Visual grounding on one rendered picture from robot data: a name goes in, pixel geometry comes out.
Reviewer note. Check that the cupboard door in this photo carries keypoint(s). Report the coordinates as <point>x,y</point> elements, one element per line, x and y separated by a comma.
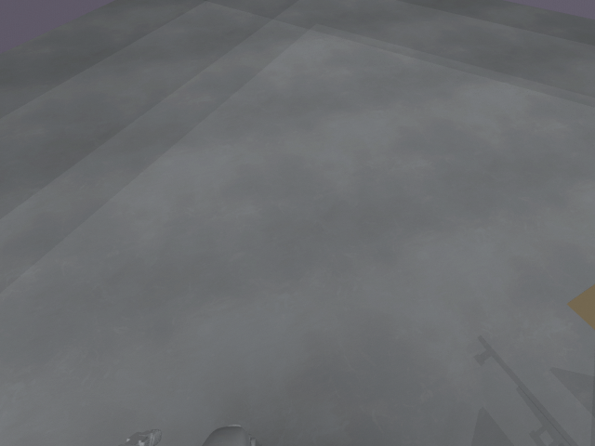
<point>584,306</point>

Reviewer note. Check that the robot left thigh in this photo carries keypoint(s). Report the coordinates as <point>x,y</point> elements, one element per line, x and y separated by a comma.
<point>230,436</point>

